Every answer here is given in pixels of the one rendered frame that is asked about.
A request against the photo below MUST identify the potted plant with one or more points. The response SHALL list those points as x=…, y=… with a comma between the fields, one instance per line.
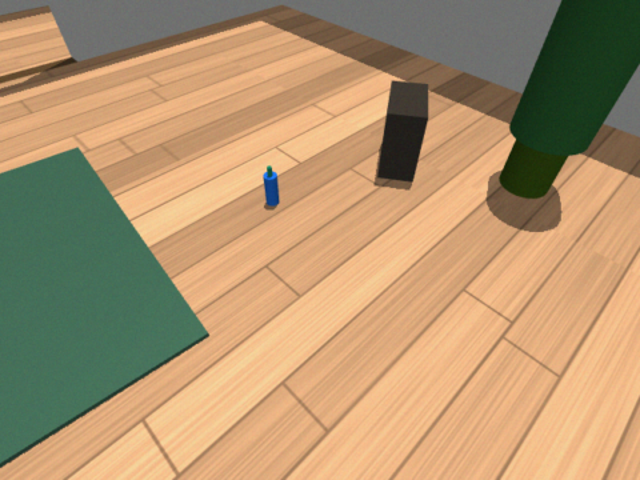
x=589, y=55

